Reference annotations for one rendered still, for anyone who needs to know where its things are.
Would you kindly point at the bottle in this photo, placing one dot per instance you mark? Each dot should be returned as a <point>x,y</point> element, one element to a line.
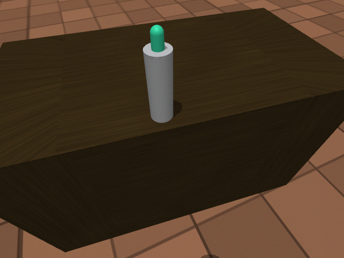
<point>158,59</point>

